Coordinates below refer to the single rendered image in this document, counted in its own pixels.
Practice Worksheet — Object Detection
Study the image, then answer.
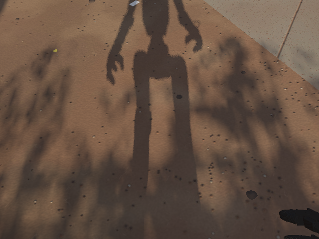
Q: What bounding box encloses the robot right hand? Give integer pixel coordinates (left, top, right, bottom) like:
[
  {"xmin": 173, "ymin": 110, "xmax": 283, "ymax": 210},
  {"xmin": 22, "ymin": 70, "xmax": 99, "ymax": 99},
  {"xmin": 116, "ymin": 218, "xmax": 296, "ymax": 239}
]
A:
[{"xmin": 279, "ymin": 208, "xmax": 319, "ymax": 239}]

